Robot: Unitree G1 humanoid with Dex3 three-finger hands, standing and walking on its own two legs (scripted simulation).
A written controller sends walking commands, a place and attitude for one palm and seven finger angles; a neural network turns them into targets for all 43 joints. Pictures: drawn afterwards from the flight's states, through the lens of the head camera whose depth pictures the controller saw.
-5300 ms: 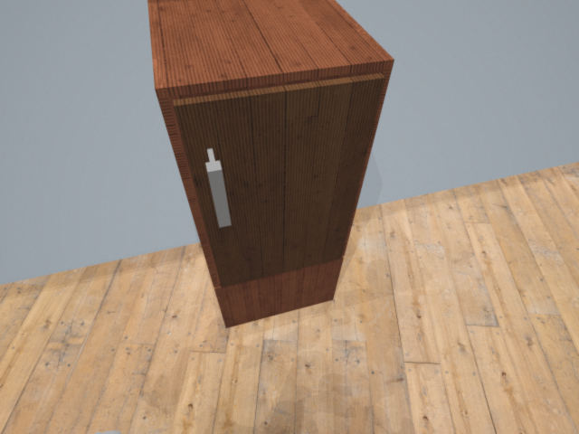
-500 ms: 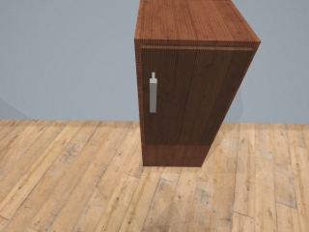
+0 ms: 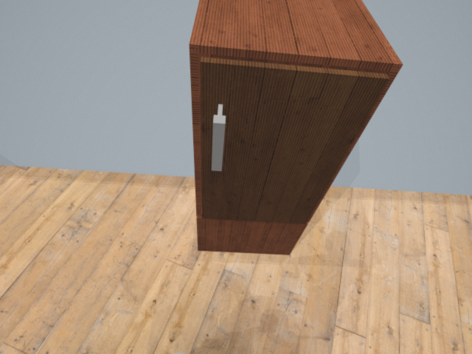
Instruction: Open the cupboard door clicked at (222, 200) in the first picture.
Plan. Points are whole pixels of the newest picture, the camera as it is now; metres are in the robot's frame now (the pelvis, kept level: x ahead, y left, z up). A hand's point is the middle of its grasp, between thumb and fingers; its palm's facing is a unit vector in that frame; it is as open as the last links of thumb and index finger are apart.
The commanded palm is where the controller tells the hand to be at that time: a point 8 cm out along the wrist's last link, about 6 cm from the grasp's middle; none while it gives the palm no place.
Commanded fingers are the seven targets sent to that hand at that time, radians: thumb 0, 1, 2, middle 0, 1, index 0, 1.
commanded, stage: shuffle to correct the standing spot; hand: left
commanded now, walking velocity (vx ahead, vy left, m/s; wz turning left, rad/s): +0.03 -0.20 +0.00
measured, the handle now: (218, 138) +0.55 +0.08 +0.01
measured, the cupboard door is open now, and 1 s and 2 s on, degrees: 0 0 0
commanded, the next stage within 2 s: come to a stop and stand still in 0.34 s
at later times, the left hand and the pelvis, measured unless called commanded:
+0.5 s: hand out of the picture +0.10 +0.06 -0.15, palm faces +0.04 -0.97 -0.24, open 7.4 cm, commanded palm none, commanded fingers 0.00 0.90 0.90 -0.20 -0.30 -0.20 -0.30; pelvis +0.04 -0.13 +0.01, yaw +2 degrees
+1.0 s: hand out of the picture +0.04 +0.02 -0.15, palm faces +0.09 -0.97 -0.22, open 7.4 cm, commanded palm none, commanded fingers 0.00 0.90 0.90 -0.20 -0.30 -0.20 -0.30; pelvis +0.04 -0.16 +0.02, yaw +2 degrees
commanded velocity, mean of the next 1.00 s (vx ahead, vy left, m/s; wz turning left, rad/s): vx -0.02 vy -0.01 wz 0.00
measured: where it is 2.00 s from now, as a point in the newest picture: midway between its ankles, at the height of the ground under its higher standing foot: outside the picture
